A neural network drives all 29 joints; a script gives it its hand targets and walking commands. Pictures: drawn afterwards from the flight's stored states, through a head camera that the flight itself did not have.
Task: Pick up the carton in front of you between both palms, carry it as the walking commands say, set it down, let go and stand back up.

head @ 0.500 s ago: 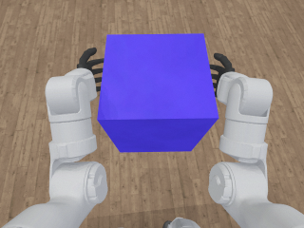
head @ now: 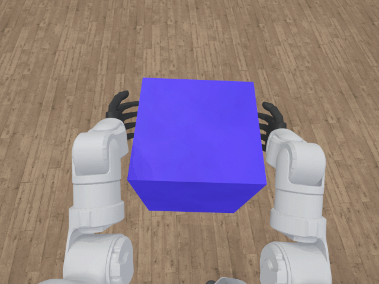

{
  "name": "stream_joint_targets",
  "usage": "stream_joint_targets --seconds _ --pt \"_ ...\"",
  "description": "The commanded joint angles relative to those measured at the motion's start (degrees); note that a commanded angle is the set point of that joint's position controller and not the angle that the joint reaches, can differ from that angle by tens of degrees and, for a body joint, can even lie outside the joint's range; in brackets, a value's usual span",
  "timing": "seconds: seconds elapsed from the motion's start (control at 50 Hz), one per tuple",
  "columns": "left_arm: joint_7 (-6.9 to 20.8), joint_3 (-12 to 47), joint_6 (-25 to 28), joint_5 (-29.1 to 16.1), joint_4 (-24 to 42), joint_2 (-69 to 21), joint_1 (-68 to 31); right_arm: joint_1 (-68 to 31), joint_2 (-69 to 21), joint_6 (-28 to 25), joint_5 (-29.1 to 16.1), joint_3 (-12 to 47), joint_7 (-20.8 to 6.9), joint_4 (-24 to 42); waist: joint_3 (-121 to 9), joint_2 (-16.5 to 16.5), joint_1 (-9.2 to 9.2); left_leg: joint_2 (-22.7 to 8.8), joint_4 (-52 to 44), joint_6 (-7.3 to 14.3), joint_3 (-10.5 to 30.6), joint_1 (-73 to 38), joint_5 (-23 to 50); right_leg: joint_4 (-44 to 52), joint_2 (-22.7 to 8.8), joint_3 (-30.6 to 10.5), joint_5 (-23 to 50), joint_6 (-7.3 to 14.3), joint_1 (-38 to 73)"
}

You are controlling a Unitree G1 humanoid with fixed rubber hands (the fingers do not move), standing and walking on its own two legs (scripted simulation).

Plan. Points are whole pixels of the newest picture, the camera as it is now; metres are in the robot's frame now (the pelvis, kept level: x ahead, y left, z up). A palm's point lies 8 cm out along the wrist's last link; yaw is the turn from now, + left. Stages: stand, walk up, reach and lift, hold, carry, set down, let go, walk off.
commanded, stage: carry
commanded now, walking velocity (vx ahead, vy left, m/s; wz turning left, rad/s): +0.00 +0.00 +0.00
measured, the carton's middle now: (194, 154) +0.36 +0.00 +0.03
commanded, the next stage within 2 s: none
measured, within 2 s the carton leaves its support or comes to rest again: neither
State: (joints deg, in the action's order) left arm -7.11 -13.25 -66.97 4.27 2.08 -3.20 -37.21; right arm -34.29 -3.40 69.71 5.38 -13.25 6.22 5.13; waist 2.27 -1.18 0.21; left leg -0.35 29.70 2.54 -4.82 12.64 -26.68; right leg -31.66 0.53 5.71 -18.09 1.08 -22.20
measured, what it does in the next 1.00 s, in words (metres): stands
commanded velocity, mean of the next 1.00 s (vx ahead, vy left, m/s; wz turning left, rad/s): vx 0.00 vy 0.00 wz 0.00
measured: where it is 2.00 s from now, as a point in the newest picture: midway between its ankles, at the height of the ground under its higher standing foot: outside the picture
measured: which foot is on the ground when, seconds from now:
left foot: down 0.00-1.00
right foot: down 0.00-1.00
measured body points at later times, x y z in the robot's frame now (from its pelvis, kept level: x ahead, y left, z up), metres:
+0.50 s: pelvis +0.00 -0.01 +0.00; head -0.01 -0.01 +0.45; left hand +0.36 +0.15 +0.12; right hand +0.36 -0.15 +0.11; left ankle -0.08 +0.08 -0.73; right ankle +0.02 -0.10 -0.73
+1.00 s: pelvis -0.04 -0.01 +0.00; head -0.06 -0.01 +0.45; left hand +0.31 +0.15 +0.13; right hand +0.31 -0.15 +0.12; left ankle -0.08 +0.08 -0.73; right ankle +0.02 -0.10 -0.73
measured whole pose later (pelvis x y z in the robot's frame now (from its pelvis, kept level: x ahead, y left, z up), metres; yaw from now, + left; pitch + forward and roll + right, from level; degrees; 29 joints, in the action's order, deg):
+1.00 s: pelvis -0.04 -0.01 +0.00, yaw +1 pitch +0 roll +0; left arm -6.9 -11.9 -69.3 4.8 -12.7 -0.4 -38.1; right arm -38.0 0.1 71.7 4.1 -10.3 6.4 -12.7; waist -3.9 -0.3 -0.1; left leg -0.4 28.7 1.5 -5.6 10.4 -23.6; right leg -31.0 -0.5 6.8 -17.3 1.7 -19.8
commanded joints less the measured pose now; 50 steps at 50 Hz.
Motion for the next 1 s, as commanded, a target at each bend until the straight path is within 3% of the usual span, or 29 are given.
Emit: stream_joint_targets --seconds 0.0,0.02,0.06,0.1,0.14,0.18,0.28,0.46,0.98 --pt "14.17 41.20 -1.34 -22.57 -2.72 -58.97 -31.72 -41.30 -55.88 -1.31 -25.29 43.04 -13.91 1.70 -36.68 5.14 0.42 -5.12 6.25 -2.27 2.68 -1.15 23.56 -3.67 -13.51 -11.06 58.58 7.96 28.69" --pt "14.43 41.11 -1.13 -22.80 -3.09 -59.49 -31.88 -42.14 -56.39 -1.49 -25.55 43.09 -14.04 1.16 -35.36 7.96 0.68 -3.88 4.55 -2.64 2.50 1.25 13.86 -3.55 -14.53 -11.63 60.28 8.62 29.73" --pt "14.73 40.98 -0.81 -23.45 -2.19 -59.99 -34.32 -44.64 -57.61 -1.86 -26.40 43.10 -14.02 0.50 -32.95 8.92 0.32 -3.37 -0.56 -2.62 2.19 -1.10 13.98 -3.12 -13.11 -10.02 57.02 6.87 26.76" --pt "14.69 40.62 -0.97 -24.15 -1.96 -59.83 -35.78 -44.80 -58.10 -1.92 -27.04 42.19 -13.70 -0.53 -32.58 6.96 0.11 -4.36 -2.01 -2.39 2.26 -7.26 23.91 -3.11 -10.64 -7.91 47.30 4.61 22.19" --pt "14.54 39.83 -1.11 -24.13 -3.30 -59.61 -34.77 -43.00 -58.01 -1.75 -26.79 40.80 -13.53 -2.61 -33.33 2.07 0.04 -6.54 0.77 -1.93 3.42 -13.05 39.91 -3.82 -8.66 -6.28 36.54 3.51 17.28" --pt "14.45 39.15 -1.21 -24.13 -4.24 -59.74 -35.02 -41.86 -58.15 -1.72 -26.39 39.43 -13.58 -4.36 -32.60 -1.21 -0.20 -8.05 2.01 -1.46 4.17 -14.31 46.21 -3.89 -7.24 -5.25 28.66 3.10 14.45" --pt "14.66 37.84 -1.27 -24.88 -6.74 -61.44 -37.28 -43.12 -58.48 -1.73 -25.76 37.05 -13.58 -6.35 -30.03 -0.42 -0.19 -7.30 1.26 -1.53 3.64 -11.06 36.88 -3.31 -7.95 -6.23 29.76 3.69 14.71" --pt "14.71 36.32 -1.47 -26.01 -7.54 -62.62 -39.80 -45.57 -58.72 -1.60 -25.57 35.67 -12.70 -6.24 -28.05 0.94 -0.26 -6.87 -1.11 -1.13 3.96 -9.20 26.67 -1.00 -8.23 -6.71 25.48 3.25 15.06" --pt "14.47 33.52 -2.01 -24.83 -9.88 -62.56 -40.93 -47.30 -60.17 -1.22 -25.99 33.66 -13.05 -9.24 -25.98 0.92 -0.36 -6.95 -5.24 -0.24 4.96 -3.88 13.99 3.70 -8.39 -6.74 13.64 2.69 13.13"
